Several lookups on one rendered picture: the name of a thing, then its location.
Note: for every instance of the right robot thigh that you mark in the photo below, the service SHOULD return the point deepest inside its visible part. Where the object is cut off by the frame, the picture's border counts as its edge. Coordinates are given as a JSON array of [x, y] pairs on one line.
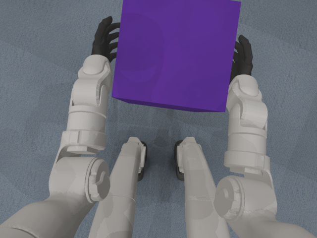
[[202, 220]]

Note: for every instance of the left robot forearm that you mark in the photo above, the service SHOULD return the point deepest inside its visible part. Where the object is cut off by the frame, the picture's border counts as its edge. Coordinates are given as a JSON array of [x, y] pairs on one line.
[[85, 133]]

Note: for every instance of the robot left foot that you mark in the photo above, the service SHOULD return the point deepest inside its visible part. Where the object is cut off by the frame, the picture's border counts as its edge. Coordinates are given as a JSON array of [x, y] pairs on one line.
[[140, 175]]

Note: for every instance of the robot left hand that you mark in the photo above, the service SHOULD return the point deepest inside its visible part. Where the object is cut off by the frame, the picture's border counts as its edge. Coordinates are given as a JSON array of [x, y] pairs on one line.
[[101, 44]]

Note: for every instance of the right robot forearm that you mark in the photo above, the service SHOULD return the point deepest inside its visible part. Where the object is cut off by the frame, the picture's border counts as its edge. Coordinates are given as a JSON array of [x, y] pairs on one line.
[[247, 130]]

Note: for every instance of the robot right hand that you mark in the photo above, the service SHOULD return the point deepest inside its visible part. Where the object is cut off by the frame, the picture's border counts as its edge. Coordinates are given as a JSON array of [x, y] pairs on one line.
[[243, 59]]

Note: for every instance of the robot right upper arm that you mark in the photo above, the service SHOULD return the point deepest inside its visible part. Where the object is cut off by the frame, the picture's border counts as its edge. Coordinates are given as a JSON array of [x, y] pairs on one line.
[[249, 207]]

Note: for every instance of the robot left upper arm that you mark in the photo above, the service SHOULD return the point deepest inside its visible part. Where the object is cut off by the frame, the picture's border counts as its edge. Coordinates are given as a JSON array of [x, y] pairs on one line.
[[76, 184]]

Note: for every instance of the carton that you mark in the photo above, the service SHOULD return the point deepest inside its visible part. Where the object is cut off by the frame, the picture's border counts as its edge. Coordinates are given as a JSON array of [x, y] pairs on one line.
[[176, 54]]

